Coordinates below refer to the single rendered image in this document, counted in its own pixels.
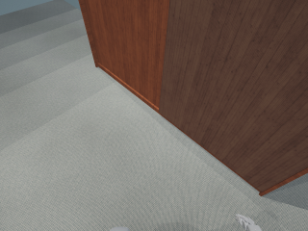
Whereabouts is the right robot hand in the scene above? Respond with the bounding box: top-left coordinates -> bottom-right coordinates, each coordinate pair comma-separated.
235,214 -> 262,231

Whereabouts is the wardrobe door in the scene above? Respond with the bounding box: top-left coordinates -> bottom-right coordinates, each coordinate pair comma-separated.
159,0 -> 308,192
84,0 -> 169,108

